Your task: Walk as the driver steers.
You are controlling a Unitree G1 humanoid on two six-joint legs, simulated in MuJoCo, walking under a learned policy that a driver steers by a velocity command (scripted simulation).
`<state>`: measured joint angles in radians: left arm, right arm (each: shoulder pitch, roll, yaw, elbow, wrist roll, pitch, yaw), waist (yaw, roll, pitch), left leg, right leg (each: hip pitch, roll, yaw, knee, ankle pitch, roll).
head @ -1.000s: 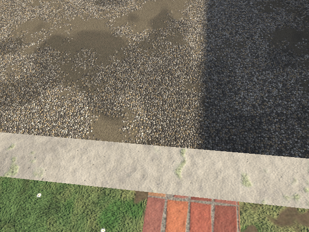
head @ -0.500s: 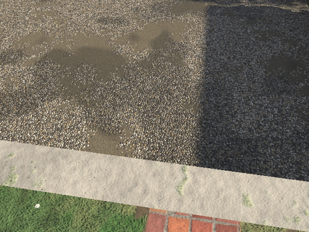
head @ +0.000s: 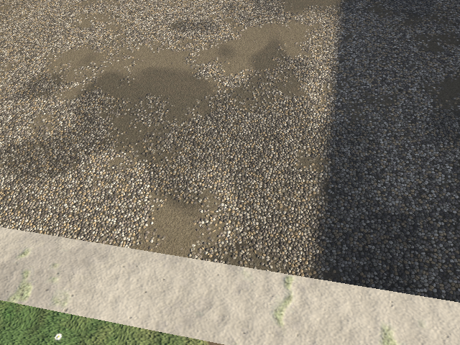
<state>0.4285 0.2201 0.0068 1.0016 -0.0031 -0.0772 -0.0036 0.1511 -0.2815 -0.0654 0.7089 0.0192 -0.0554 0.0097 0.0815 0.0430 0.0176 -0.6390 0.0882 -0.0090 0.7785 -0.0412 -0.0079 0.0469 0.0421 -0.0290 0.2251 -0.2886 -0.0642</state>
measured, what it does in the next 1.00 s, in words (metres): walks ahead: left foot, then right foot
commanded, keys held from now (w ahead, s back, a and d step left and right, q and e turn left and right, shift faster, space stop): w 1.00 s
